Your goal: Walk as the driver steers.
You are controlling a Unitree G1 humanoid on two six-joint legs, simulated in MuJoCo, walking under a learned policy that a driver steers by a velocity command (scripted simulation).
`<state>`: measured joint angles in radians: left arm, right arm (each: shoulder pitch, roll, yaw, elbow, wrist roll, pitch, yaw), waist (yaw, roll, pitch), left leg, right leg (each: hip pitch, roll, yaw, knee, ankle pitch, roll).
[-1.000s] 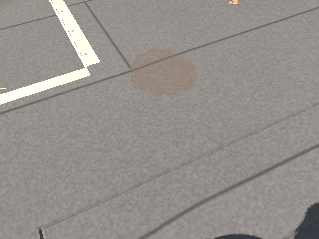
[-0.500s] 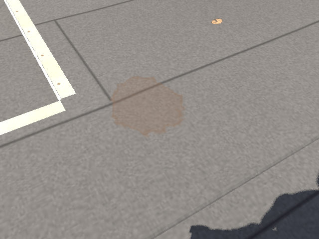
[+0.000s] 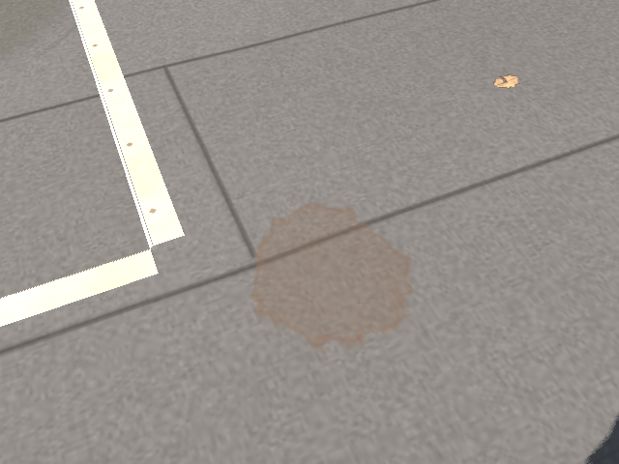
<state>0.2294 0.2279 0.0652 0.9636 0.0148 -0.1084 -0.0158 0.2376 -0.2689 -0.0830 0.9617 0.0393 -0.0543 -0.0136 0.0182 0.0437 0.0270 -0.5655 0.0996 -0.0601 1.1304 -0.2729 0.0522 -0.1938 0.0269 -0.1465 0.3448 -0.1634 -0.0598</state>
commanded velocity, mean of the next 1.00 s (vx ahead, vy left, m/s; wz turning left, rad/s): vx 0.27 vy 0.00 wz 0.54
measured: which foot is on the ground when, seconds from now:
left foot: up 0.00-0.32, down 0.34-0.86, up 0.88-1.00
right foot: down 0.00-0.36, up 0.38-0.84, down 0.86-1.00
